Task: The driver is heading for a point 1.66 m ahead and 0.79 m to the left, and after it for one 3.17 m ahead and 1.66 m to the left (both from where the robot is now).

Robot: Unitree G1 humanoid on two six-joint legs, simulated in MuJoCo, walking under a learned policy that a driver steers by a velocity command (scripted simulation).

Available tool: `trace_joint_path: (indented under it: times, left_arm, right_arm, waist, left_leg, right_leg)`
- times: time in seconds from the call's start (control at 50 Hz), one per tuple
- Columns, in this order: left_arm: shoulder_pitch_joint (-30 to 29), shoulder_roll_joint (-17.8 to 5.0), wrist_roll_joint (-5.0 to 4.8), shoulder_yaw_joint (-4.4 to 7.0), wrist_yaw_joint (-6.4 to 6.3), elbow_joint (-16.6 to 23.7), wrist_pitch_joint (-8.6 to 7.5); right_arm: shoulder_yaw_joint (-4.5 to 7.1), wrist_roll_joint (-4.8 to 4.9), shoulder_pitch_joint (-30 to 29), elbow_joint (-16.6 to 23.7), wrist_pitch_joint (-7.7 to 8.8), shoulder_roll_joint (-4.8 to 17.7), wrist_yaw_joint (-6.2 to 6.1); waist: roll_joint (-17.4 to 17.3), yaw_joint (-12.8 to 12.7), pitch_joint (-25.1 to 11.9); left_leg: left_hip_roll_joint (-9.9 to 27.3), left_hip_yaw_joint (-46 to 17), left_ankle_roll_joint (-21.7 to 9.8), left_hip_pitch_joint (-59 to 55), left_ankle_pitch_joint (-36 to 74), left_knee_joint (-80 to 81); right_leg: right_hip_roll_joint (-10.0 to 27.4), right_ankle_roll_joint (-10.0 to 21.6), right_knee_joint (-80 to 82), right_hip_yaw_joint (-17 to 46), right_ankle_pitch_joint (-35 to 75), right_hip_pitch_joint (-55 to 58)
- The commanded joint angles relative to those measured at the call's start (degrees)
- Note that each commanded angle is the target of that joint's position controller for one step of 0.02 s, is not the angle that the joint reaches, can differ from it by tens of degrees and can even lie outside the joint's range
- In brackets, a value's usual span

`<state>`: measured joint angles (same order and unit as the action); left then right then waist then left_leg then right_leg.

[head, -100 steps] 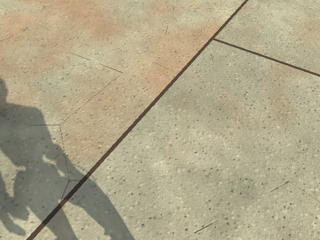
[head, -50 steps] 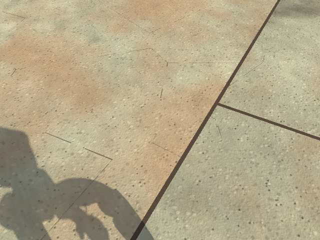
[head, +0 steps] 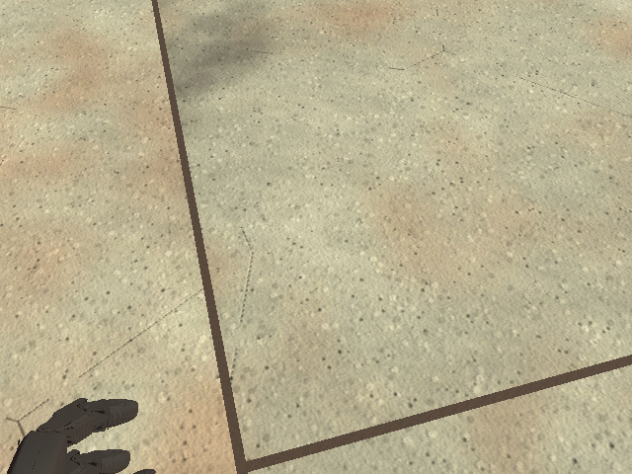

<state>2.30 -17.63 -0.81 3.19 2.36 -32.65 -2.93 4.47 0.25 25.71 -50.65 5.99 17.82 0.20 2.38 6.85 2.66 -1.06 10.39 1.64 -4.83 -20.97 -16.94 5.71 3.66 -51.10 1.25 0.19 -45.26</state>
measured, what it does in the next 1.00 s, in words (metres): walks ahead, turning left: right foot, then left foot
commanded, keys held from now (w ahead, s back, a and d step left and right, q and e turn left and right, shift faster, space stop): q+shift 0.84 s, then shift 0.16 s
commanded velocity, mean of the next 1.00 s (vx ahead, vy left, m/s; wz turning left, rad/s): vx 0.15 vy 0.00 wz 0.64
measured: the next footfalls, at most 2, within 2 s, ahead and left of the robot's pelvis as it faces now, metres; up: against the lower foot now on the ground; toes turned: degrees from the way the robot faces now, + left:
right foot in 0.10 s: +0.31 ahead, -0.11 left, +0.00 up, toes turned +0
left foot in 0.54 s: +0.26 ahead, +0.15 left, +0.00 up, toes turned +27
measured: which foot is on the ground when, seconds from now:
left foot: down 0.00-0.10, up 0.12-0.52, down 0.54-1.00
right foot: up 0.00-0.08, down 0.10-0.54, up 0.56-1.00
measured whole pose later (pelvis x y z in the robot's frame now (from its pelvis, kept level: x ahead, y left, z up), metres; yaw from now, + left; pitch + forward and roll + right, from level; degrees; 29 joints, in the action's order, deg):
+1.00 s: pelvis +0.25 +0.03 +0.01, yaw +43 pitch +3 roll -2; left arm 4.3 -17.2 -0.1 4.8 0.1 -44.4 -0.9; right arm 4.8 0.3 7.9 -30.6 -3.0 18.8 -1.7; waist -0.9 0.2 1.3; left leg -8.2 -14.6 -2.3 21.2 -11.4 -31.3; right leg -3.3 -2.3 -37.2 5.8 -17.2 -23.2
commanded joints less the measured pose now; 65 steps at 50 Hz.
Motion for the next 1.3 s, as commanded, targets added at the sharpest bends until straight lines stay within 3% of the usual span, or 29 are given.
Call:
trace_joint_path:
  times: [0.02,0.06,0.08,0.1,0.12,0.14,0.16,0.2,0.26,0.32,0.4,0.52,0.54,0.56,0.58,0.6,0.64,0.66,0.7,0.8,0.96,1.02,1.04,1.06,1.08,1.1,1.14,1.24,1.3]
  left_arm:
    - [-1.99,0.64,0.28,-0.76,1.70,4.28,-2.22]
    - [4.06,-4.06,1.23,1.26,1.43,2.72,-2.72]
    - [11.76,-6.01,1.91,2.29,0.86,0.44,-2.77]
    - [18.36,-10.22,3.66,3.37,-0.38,-1.03,-2.41]
    - [18.30,-12.68,6.20,2.31,-1.16,0.03,-2.30]
    - [19.84,-9.76,5.54,1.71,-1.14,1.46,-1.65]
    - [16.20,-9.17,4.02,1.86,-0.90,1.39,-1.12]
    - [10.28,-4.08,1.51,0.73,-1.39,-0.78,-1.14]
    - [2.53,-2.59,2.76,0.68,-1.67,-1.09,-1.15]
    - [0.29,-4.32,2.98,1.65,-2.88,-2.44,-1.39]
    - [-1.58,-5.71,1.84,2.30,-4.32,-3.54,-0.21]
    - [-1.03,-7.17,-0.98,3.52,-3.24,-6.12,2.06]
    - [1.71,-5.35,-1.33,3.31,-2.95,-7.58,2.58]
    - [4.55,-4.00,0.29,3.14,-2.82,-7.62,3.16]
    - [1.06,-3.11,2.31,2.64,-3.38,-3.89,3.21]
    - [-3.12,-4.88,2.24,2.93,-3.81,-3.14,3.02]
    - [-3.64,-4.80,1.24,3.22,-4.71,-3.97,2.54]
    - [-3.16,-5.69,1.77,3.51,-5.07,-4.34,2.39]
    - [-2.54,-5.26,1.74,3.60,-4.64,-5.00,1.96]
    - [-3.69,-2.37,0.74,2.48,-3.86,-5.94,1.71]
    - [-1.09,-4.37,0.70,2.59,-2.33,-7.20,1.13]
    - [2.66,-4.53,1.04,2.74,-1.62,-7.84,0.50]
    - [3.20,-6.18,1.83,3.03,-1.70,-7.57,0.50]
    - [2.18,-9.17,2.63,3.28,-2.02,-6.40,0.84]
    - [3.38,-10.34,3.60,3.51,-2.13,-7.33,0.95]
    - [2.48,-8.59,2.72,3.23,-2.32,-6.36,0.76]
    - [1.15,-6.18,1.20,2.35,-2.92,-5.93,1.12]
    - [2.50,-4.34,1.13,1.30,-3.29,-6.95,2.55]
    - [5.78,-6.51,0.96,1.75,-3.15,-7.81,3.38]
  right_arm:
    - [0.98,1.73,-4.94,3.77,1.01,11.24,-0.02]
    - [0.81,2.15,-3.75,2.57,-0.15,12.13,-0.28]
    - [0.41,2.13,-5.03,2.52,-0.64,11.71,-0.37]
    - [-0.47,1.19,-4.57,3.91,-0.42,9.20,-0.55]
    - [-3.09,-0.53,6.12,3.94,-0.34,0.01,0.29]
    - [-2.04,0.82,9.10,1.59,-0.02,5.88,0.36]
    - [-0.91,2.65,2.75,4.36,-0.66,8.43,0.21]
    - [-0.82,1.72,-3.80,5.48,-2.99,5.71,-1.18]
    - [-0.44,1.66,0.34,5.46,-7.44,1.68,-1.88]
    - [0.05,0.76,-4.37,8.82,-8.68,1.47,-2.24]
    - [0.51,0.51,-8.79,11.01,-9.21,2.38,-0.33]
    - [2.40,0.49,-11.82,14.52,-10.59,4.68,1.27]
    - [3.35,-0.17,-9.54,13.93,-10.39,6.51,0.67]
    - [5.48,-0.34,-7.32,14.50,-9.75,14.18,-0.55]
    - [5.44,-1.71,-8.63,16.72,-8.09,18.13,-0.45]
    - [5.33,-2.02,-6.97,16.77,-6.11,16.70,0.65]
    - [4.46,0.11,-10.96,17.28,-4.65,13.36,0.42]
    - [3.72,1.09,-14.10,18.32,-5.20,11.02,-0.36]
    - [3.06,0.68,-16.07,20.22,-6.27,9.16,-1.78]
    - [3.93,0.80,-14.15,21.70,-7.40,10.82,-3.21]
    - [2.68,-0.16,-15.87,23.50,-8.45,9.09,-1.99]
    - [1.85,0.40,-17.71,23.77,-8.67,8.22,-1.60]
    - [1.34,0.12,-16.17,23.56,-8.55,6.71,-1.59]
    - [0.45,-0.88,-12.57,23.14,-8.23,4.08,-1.48]
    - [1.48,-0.45,-15.47,25.07,-7.59,7.37,-1.65]
    - [2.79,-0.56,-15.50,23.73,-7.25,11.36,-1.87]
    - [2.66,-0.15,-15.11,21.32,-7.90,9.25,-1.85]
    - [-0.38,0.08,-17.08,20.98,-7.94,1.44,-1.24]
    - [-0.21,0.69,-17.36,20.06,-7.69,2.28,-1.23]
  waist:
    - [-3.61,-5.88,3.66]
    - [-7.08,-10.42,-1.87]
    - [-8.02,-15.35,-6.10]
    - [-5.90,-17.58,-12.94]
    - [11.41,-10.71,-25.71]
    - [8.32,-13.16,-38.20]
    - [6.53,-12.45,-32.32]
    - [0.36,-8.97,-16.73]
    - [3.51,-3.13,-9.85]
    - [3.60,-2.99,-7.92]
    - [3.40,-3.74,-8.58]
    - [2.01,-3.58,-6.99]
    - [-2.58,-3.44,-5.91]
    - [-19.03,-4.57,-2.77]
    - [-24.79,-6.53,-3.16]
    - [-15.92,-3.18,-8.53]
    - [-7.88,-5.97,-7.97]
    - [-8.41,-7.16,-8.31]
    - [-8.98,-8.08,-11.07]
    - [-8.68,-6.73,-11.86]
    - [-12.62,-4.76,-10.89]
    - [-11.45,-7.16,-9.64]
    - [-7.83,-6.63,-9.60]
    - [4.79,-3.77,-9.69]
    - [14.81,-4.67,-5.91]
    - [8.99,-5.69,-5.30]
    - [3.28,-5.49,-5.27]
    - [7.01,-7.23,-6.45]
    - [9.19,-9.09,-7.38]
  left_leg:
    - [13.93,-7.07,-9.67,12.48,49.12,6.01]
    - [14.10,-8.73,-8.09,3.93,60.11,-4.77]
    - [12.44,-7.93,-6.30,6.13,61.54,-14.86]
    - [8.33,-7.97,-3.42,16.53,45.07,-30.36]
    - [-1.10,-11.33,0.32,33.70,-16.97,-57.48]
    - [-0.57,-24.57,0.31,33.26,-20.26,-64.91]
    - [1.73,-20.99,1.41,38.50,-16.63,-65.84]
    - [6.18,-15.37,3.26,42.33,-8.67,-59.42]
    - [7.62,-12.74,5.05,32.46,-5.76,-57.06]
    - [9.31,-12.12,4.41,33.52,0.62,-48.77]
    - [8.99,-9.73,1.71,29.17,10.91,-36.87]
    - [5.43,-3.96,-3.96,24.15,7.86,-20.58]
    - [4.27,-6.24,-6.25,21.07,12.96,-14.97]
    - [13.40,-23.05,-11.24,16.62,38.53,-6.82]
    - [20.05,-43.15,-21.48,10.82,38.34,-3.85]
    - [20.98,-44.18,-22.84,9.50,30.80,-1.30]
    - [16.48,-37.54,-16.92,9.17,24.31,-2.00]
    - [15.35,-35.45,-15.20,10.67,24.23,-2.73]
    - [12.56,-32.69,-13.63,12.18,27.00,-3.62]
    - [9.86,-35.37,-13.10,11.21,22.40,-4.66]
    - [9.12,-39.77,-13.02,15.45,22.20,-7.61]
    - [6.57,-39.45,-10.98,18.58,21.27,-10.41]
    - [3.91,-37.26,-8.38,21.47,13.34,-13.45]
    - [-3.71,-28.89,-4.80,26.35,-5.45,-24.30]
    - [-7.85,-21.98,-1.59,33.41,-16.24,-34.47]
    - [-4.87,-22.83,0.27,35.07,-14.62,-44.24]
    - [-4.39,-22.51,2.14,35.49,-9.33,-49.64]
    - [-0.54,-15.29,3.87,29.22,-5.60,-32.66]
    - [-0.02,-11.98,3.52,22.90,-3.12,-18.43]
  right_leg:
    - [-5.49,1.44,13.56,-3.89,4.65,17.79]
    - [-7.88,3.60,19.24,-3.76,2.34,24.33]
    - [-7.61,4.89,24.22,-3.57,9.84,35.29]
    - [0.13,6.56,19.62,2.39,31.73,51.76]
    - [21.37,15.78,13.14,23.56,64.55,70.99]
    - [22.93,18.15,13.69,27.38,67.58,71.26]
    - [21.05,18.48,18.08,21.80,53.21,65.05]
    - [14.89,13.62,25.31,12.84,32.62,48.54]
    - [13.36,12.15,34.44,2.79,17.60,28.16]
    - [13.99,11.72,37.40,-2.84,9.49,25.89]
    - [13.88,9.84,37.03,-8.78,1.28,27.89]
    - [15.42,3.37,26.87,-12.30,-4.75,34.83]
    - [12.07,0.13,19.01,-14.37,-9.88,33.18]
    - [4.48,-5.21,1.27,-18.69,-24.79,22.47]
    - [-5.14,-8.89,-14.32,-9.74,-40.62,4.40]
    - [-6.02,-7.57,-20.88,-0.23,-38.85,1.67]
    - [-4.59,-4.85,-18.30,4.02,-28.30,0.39]
    - [-4.11,-4.70,-15.72,5.02,-24.85,1.65]
    - [-5.66,-5.04,-12.94,5.01,-20.55,6.27]
    - [-9.29,-7.16,1.57,6.45,-17.46,9.28]
    - [-8.10,-6.13,12.17,4.96,-18.77,20.33]
    - [-7.07,-3.72,25.74,3.01,-9.67,29.87]
    - [-2.13,-1.88,29.12,7.38,-4.76,34.39]
    - [8.04,2.47,32.23,17.87,4.77,37.99]
    - [15.40,12.26,35.01,29.29,8.03,33.49]
    - [15.85,13.95,34.28,28.84,5.32,33.22]
    - [9.60,9.47,32.32,19.81,1.83,34.33]
    - [3.59,7.62,31.00,10.01,4.52,37.47]
    - [4.91,8.46,29.48,11.45,5.89,38.74]
Keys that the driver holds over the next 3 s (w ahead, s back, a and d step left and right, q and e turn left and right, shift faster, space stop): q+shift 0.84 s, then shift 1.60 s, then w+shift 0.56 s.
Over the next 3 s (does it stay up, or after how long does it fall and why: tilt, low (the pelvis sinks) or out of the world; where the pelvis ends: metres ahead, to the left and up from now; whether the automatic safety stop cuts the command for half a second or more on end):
stays up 0.43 0.14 0.01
